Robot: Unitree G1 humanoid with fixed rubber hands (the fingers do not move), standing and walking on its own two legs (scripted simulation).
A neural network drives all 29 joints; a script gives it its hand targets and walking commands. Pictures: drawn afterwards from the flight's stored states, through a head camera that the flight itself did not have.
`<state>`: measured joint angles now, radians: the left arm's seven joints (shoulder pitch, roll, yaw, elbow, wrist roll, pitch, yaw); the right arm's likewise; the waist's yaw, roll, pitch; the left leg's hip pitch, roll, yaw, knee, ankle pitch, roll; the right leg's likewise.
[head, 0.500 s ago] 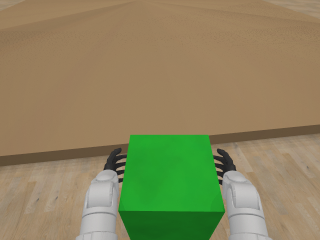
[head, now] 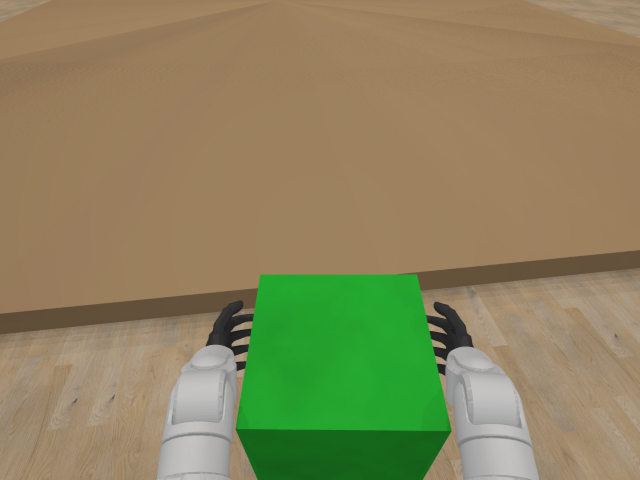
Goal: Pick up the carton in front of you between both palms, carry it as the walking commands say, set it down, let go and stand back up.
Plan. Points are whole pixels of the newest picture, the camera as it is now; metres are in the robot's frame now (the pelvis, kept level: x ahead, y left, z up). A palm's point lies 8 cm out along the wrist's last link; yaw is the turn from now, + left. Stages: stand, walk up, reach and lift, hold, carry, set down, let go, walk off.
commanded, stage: hold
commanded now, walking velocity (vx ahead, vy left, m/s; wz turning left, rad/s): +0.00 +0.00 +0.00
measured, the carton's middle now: (338, 388) +0.28 +0.00 -0.02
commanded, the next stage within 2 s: carry in 0.20 s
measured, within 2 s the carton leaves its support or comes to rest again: neither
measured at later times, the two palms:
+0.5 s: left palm (233, 317) +0.33 +0.14 +0.07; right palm (458, 322) +0.33 -0.16 +0.06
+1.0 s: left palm (260, 212) +0.55 +0.13 +0.08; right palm (429, 205) +0.58 -0.17 +0.08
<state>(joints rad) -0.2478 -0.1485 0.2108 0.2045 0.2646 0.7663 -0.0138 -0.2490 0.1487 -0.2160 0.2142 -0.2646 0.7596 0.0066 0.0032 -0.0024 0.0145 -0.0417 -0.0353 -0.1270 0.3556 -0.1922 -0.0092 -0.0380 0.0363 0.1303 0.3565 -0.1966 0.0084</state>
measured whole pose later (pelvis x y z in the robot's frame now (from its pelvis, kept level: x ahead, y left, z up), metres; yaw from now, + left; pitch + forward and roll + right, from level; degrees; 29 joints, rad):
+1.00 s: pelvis +0.30 -0.04 +0.00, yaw +3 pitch +5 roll +1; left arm -0.16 -0.13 0.10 -0.37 0.10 1.22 0.10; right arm -0.17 0.13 -0.12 -0.36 -0.09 1.23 -0.10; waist 0.02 -0.01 -0.08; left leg -0.47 0.07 0.08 1.08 -0.35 0.01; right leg -0.25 0.00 -0.21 0.40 -0.25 -0.08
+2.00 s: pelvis +0.92 -0.02 -0.01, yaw +1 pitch +6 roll +2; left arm -0.84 -0.03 0.30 -0.03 0.05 1.30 0.15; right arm -0.87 0.02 -0.32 -0.02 -0.09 1.33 -0.14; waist 0.07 -0.01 0.13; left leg -0.75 0.01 0.04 1.44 -0.39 0.07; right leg -0.36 0.02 -0.14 0.51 -0.26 -0.12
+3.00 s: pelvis +1.59 +0.05 +0.12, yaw +25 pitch +6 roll +2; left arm -0.80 -0.02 0.29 0.23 0.07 1.28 0.14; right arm -0.85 -0.01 -0.31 0.25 -0.11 1.32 -0.13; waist 0.07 0.01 -0.05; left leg -0.62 0.01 0.09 0.73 -0.20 0.04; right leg -0.13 -0.10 -0.25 0.34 -0.30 0.00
